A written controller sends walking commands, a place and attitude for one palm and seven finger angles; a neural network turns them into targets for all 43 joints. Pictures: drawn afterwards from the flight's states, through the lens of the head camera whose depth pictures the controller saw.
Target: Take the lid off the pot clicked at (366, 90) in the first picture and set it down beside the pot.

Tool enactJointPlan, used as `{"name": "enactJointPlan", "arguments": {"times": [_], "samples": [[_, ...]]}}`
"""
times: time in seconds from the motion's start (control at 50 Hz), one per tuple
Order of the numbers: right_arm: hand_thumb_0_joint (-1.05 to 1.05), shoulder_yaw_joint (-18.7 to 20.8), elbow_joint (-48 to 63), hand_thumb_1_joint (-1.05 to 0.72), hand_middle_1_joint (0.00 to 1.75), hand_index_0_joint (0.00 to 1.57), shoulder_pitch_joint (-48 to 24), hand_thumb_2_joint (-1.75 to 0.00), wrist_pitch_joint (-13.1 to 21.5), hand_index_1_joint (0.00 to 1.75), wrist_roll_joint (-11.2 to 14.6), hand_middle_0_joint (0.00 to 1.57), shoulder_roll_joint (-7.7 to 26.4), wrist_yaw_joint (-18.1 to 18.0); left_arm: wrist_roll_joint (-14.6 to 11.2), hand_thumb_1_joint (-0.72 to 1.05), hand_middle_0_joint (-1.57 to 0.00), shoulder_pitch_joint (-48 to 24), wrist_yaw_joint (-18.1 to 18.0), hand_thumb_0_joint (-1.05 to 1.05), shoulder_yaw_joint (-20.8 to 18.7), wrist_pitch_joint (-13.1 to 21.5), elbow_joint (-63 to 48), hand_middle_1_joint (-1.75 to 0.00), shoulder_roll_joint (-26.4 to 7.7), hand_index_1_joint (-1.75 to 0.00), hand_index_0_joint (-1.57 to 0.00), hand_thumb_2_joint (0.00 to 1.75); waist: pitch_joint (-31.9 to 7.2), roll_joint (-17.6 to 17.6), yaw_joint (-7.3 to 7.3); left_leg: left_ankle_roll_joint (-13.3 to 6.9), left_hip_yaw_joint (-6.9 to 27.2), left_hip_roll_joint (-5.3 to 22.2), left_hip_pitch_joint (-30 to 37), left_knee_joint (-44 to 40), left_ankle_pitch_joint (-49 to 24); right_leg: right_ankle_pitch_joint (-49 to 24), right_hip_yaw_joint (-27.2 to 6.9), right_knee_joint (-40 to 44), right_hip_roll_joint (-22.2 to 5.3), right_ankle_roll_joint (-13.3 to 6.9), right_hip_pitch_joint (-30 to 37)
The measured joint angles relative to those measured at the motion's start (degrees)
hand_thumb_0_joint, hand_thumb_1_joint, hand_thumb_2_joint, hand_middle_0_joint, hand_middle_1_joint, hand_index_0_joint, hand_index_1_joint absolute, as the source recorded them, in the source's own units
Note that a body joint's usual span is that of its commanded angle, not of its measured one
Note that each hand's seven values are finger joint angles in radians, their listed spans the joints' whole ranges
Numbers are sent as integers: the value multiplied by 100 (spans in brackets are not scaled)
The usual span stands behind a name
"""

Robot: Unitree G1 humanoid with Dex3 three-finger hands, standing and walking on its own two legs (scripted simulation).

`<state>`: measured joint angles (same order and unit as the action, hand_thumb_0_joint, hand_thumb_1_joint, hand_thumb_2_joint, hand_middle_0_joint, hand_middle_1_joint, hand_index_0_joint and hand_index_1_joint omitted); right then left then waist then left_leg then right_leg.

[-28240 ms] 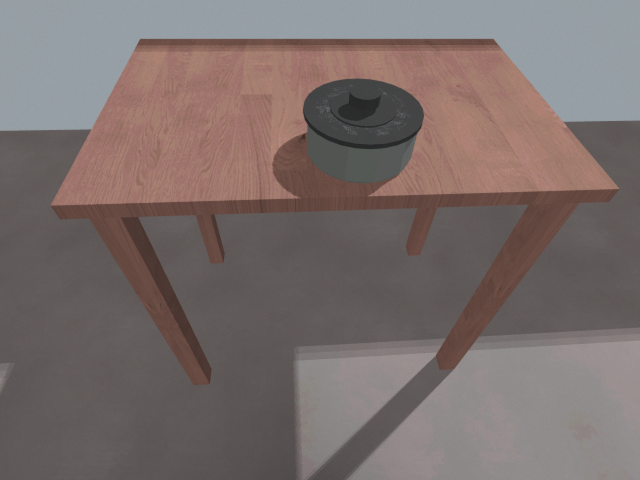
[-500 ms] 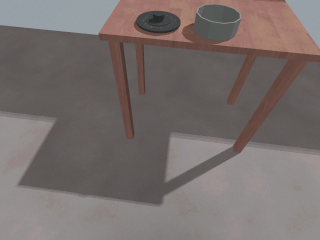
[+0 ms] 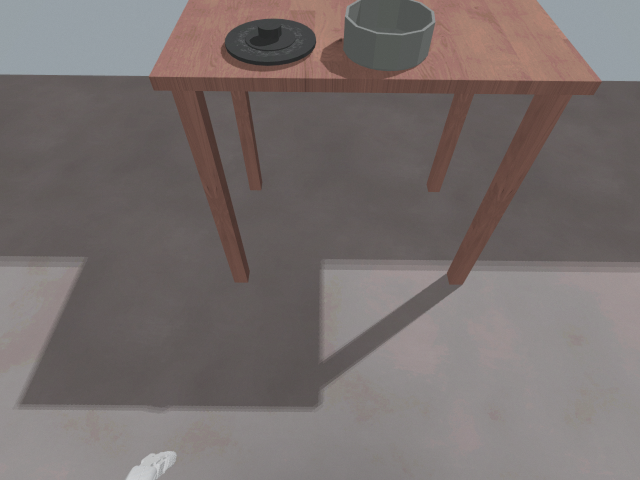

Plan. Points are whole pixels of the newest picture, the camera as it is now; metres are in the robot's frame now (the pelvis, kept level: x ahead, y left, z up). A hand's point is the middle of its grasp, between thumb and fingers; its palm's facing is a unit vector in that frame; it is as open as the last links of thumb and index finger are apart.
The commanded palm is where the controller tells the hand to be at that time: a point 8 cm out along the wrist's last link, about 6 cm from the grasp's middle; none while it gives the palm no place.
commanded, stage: stop stepping back and stand still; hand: left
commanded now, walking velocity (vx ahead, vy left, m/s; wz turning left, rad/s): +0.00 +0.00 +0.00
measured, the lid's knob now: (269, 29) +0.93 +0.12 +0.09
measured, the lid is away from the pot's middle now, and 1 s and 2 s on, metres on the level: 0.25 0.25 0.25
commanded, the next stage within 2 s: let the arm hang, fingers relaxed in 0.56 s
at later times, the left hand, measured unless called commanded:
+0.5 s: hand out of the picture +0.01 +0.20 -0.17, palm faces -0.01 -0.98 -0.21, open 7.4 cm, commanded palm none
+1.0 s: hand out of the picture +0.03 +0.19 -0.17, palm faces -0.02 -0.98 -0.20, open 7.4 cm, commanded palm none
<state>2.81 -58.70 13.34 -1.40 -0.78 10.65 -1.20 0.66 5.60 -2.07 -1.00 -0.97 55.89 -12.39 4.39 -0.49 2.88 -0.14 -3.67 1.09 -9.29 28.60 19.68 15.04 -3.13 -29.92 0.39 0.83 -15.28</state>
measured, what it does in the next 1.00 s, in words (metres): stands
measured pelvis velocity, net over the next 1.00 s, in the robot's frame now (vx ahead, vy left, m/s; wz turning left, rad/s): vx -0.02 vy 0.01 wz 0.00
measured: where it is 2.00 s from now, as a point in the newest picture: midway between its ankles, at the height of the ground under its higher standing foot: outside the picture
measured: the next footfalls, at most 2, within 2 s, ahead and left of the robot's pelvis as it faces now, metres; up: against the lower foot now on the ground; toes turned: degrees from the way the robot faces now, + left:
none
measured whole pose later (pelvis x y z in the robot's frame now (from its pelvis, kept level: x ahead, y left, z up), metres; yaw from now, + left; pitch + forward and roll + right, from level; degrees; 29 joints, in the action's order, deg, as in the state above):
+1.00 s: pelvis -0.02 +0.01 +0.00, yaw +0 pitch -1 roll +0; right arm 2.2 -62.9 14.5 0.2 -0.5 8.5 -1.3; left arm 0.8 10.5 -1.9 -0.5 0.2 62.6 -10.4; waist 3.5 1.0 1.7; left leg -1.6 -4.1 -0.1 -8.3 25.9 17.0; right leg 11.5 -3.6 -25.6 -0.8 2.1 -13.5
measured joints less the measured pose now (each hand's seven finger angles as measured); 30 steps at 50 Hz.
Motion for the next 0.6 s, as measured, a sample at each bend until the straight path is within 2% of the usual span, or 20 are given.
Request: {"name": "enactJointPlan", "arguments": {"times": [0.36, 0.6], "samples": [[0, -66, -297, -91, 30, 20, 140, -89, 76, 30, 14, 20, -157, 19, 13, 91, -20, 587, 39, 1, 46, 23, 593, -30, 152, -30, -20, 90, -119, 129, -143, -85, -35, -28, 43, -202, -250, -390, -37, 449, -29, 73, 153], [0, -80, -367, -91, 30, 20, 145, -89, 129, 30, 31, 20, -232, 7, 23, 91, -20, 650, 19, 1, 50, 76, 718, -30, 143, -30, -20, 90, -153, 113, -159, -137, -49, -109, 79, -282, -303, -400, -57, 459, -107, 125, 162]]}}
